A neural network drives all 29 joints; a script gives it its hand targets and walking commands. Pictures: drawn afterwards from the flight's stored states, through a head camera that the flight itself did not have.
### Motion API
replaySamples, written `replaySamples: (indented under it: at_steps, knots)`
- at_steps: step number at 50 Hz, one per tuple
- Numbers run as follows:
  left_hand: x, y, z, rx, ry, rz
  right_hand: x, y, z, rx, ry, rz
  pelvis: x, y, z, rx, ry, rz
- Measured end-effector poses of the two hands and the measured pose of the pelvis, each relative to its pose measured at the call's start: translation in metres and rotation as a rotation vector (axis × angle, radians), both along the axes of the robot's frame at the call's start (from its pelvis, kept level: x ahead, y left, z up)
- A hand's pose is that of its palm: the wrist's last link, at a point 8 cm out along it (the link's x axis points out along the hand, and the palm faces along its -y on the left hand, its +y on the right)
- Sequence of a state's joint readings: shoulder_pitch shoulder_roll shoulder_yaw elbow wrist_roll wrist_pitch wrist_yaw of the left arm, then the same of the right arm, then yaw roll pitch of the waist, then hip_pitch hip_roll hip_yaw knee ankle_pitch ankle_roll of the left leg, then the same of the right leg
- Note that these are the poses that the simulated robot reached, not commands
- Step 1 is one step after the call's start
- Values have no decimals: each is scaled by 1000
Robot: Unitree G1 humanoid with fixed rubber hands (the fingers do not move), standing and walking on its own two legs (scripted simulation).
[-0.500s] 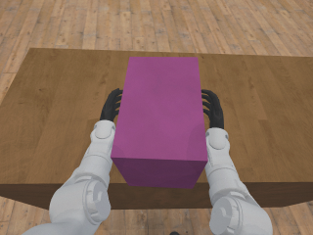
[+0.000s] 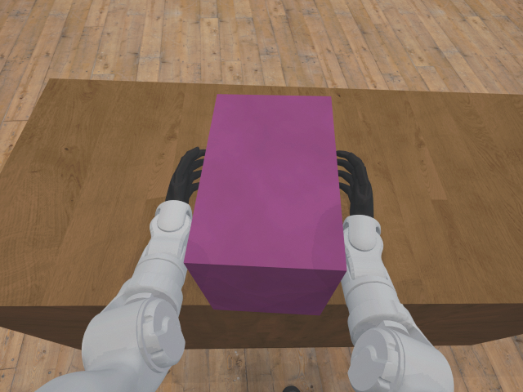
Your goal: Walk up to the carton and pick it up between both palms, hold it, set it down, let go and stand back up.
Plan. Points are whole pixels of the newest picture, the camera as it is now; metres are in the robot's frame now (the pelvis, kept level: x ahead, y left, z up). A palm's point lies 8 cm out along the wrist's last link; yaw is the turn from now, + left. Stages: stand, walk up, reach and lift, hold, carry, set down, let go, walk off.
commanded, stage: set down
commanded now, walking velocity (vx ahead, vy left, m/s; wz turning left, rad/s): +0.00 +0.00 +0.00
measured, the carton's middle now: (269, 207) +0.41 -0.01 -0.02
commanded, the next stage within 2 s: none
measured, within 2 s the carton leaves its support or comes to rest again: neither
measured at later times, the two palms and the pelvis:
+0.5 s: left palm (182, 194) +0.41 +0.14 +0.01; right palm (358, 209) +0.38 -0.14 +0.03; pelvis +0.00 +0.00 +0.00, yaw +0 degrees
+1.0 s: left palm (176, 196) +0.42 +0.15 +0.00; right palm (352, 220) +0.38 -0.15 -0.01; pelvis -0.02 +0.00 -0.01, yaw +0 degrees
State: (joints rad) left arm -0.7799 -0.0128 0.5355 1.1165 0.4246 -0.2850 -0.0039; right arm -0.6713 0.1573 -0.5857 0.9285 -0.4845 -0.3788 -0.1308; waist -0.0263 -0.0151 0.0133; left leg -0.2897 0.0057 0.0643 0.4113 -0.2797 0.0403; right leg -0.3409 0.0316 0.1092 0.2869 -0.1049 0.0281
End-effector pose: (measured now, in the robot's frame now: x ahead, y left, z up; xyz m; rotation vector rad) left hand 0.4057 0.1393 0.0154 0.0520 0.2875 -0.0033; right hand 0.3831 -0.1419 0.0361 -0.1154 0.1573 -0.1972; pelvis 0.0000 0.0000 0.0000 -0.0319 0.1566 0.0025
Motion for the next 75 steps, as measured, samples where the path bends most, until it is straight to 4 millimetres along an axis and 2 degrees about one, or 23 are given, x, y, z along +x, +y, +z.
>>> replaySamples:
  at_steps: [34, 40, 43, 53, 65, 75]
  knots:
    - [5, -3, -4, 4, -20, -15, -5, -6, -16, 25, 19, -27, -2, -3, -1, 4, 38, 0]
    - [1, -1, -22, -45, 52, 32, -8, -7, -40, 92, 108, -26, -3, -4, -2, 5, 77, -1]
    - [3, 1, -28, -67, 51, 57, -6, -6, -45, 114, 102, -27, -5, -4, -5, 6, 129, -2]
    - [9, 16, -13, -52, 3, 70, -4, -5, -47, 136, 107, -5, -24, -5, -15, 9, 212, -1]
    - [-2, 27, 30, -34, -18, 89, -4, -11, -8, 144, 90, 10, -43, -9, -20, 18, 195, 2]
    - [-7, 42, 83, -11, -58, 101, 0, -20, 48, 165, 67, 0, -50, -11, -18, 21, 130, 4]
